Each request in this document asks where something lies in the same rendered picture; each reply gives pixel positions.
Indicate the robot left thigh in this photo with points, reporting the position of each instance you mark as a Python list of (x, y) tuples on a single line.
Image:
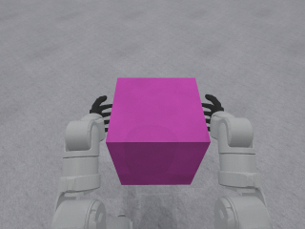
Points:
[(120, 223)]

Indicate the robot left hand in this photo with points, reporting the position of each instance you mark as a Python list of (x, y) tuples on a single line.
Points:
[(97, 109)]

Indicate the carton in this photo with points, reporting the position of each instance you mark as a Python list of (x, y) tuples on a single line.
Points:
[(157, 133)]

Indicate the left robot upper arm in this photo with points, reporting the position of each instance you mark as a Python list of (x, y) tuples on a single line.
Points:
[(89, 213)]

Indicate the robot right hand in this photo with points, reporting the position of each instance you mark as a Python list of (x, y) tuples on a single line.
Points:
[(215, 107)]

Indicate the right robot upper arm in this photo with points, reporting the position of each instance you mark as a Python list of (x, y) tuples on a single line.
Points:
[(241, 212)]

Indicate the right robot forearm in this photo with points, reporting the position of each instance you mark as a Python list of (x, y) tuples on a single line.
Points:
[(235, 140)]

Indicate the left robot forearm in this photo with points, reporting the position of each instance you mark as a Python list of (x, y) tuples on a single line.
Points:
[(81, 151)]

